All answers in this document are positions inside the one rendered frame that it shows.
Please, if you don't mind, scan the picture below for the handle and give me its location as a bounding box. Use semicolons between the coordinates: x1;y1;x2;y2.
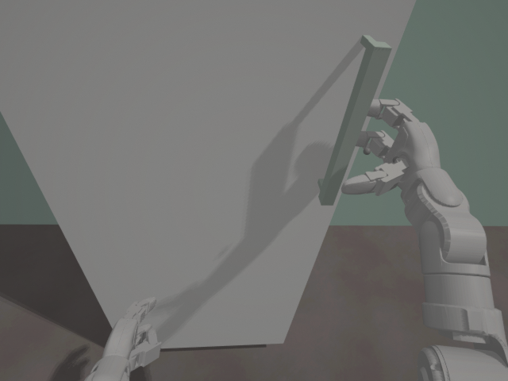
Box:
317;35;392;206

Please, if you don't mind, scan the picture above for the left robot forearm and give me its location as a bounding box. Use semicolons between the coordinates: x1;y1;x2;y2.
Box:
84;356;131;381

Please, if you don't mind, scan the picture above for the fridge door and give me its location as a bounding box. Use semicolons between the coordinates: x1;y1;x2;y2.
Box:
0;0;416;348

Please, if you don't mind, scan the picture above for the robot right hand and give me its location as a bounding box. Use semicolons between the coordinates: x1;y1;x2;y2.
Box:
341;98;441;196

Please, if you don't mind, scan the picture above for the right robot forearm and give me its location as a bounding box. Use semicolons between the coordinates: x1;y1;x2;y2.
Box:
401;167;508;367

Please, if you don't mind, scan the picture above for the robot left hand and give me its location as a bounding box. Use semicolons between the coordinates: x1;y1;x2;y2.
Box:
102;297;161;372

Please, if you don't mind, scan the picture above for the right robot upper arm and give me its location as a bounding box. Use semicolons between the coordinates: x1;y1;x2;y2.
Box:
417;344;508;381

